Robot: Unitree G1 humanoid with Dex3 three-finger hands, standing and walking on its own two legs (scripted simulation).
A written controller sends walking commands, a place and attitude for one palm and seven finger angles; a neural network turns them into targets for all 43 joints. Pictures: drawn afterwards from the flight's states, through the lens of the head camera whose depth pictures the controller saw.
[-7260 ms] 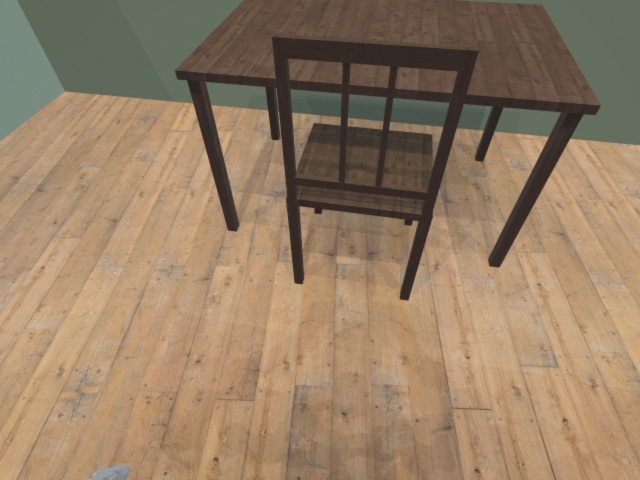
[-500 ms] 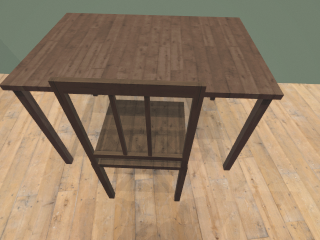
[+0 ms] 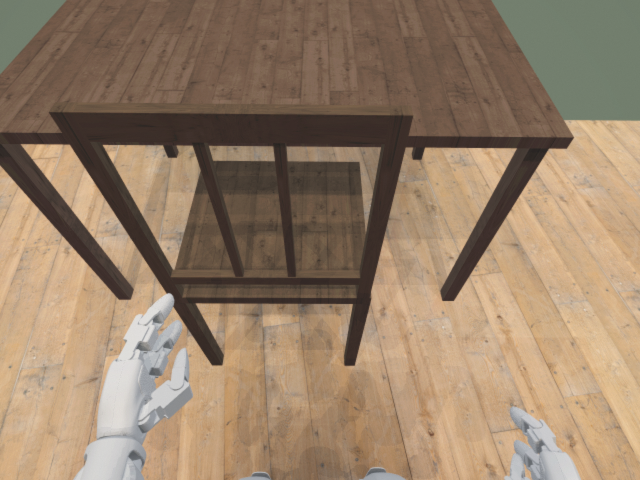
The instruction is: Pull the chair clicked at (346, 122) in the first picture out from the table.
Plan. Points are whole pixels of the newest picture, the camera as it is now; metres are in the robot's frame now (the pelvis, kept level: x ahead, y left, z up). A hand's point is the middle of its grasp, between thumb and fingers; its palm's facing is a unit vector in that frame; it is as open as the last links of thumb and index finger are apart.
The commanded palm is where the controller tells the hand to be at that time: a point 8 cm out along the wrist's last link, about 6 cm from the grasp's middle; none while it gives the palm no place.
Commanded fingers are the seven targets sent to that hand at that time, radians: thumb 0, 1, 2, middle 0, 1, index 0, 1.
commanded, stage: raise the hand toward the chair's back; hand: left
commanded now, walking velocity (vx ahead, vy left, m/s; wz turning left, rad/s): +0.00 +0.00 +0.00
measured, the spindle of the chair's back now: (223, 220) +0.51 +0.17 -0.03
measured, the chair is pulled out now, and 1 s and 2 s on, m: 0.00 0.00 0.00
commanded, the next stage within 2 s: aim the fingers beside a spindle in 1.84 s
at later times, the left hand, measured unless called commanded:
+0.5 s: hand (176, 422) +0.20 +0.18 -0.03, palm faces -0.05 -1.00 -0.03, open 12.2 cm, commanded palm +0.16 +0.24 -0.02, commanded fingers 0.00 -0.01 0.51 -0.11 -0.16 -0.11 -0.16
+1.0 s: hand (146, 406) +0.21 +0.21 -0.01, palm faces +0.03 -1.00 -0.07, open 16.2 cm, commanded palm +0.19 +0.26 +0.00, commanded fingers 0.00 -0.50 0.30 -0.06 -0.08 -0.06 -0.08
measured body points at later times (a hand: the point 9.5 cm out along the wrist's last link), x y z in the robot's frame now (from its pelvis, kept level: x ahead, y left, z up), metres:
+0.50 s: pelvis -0.01 +0.00 -0.08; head +0.09 +0.00 +0.36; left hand +0.20 +0.23 -0.03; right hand +0.20 -0.19 -0.18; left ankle +0.01 +0.12 -0.70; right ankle +0.01 -0.10 -0.70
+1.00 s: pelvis -0.01 +0.01 -0.06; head +0.07 +0.03 +0.38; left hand +0.21 +0.26 +0.00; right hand +0.19 -0.22 -0.13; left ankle +0.01 +0.12 -0.70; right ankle +0.01 -0.10 -0.70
